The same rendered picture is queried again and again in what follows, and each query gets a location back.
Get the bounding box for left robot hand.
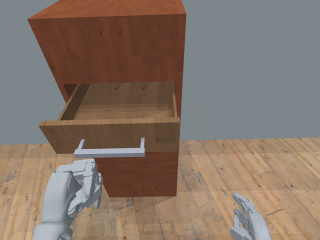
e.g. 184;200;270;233
41;158;104;227

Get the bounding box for cabinet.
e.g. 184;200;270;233
27;0;187;198

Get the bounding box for right robot hand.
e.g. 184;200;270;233
231;192;273;240

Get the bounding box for left robot forearm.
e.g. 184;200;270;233
32;222;73;240

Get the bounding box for handle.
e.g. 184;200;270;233
73;137;145;158

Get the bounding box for drawer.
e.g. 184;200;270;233
38;81;180;154

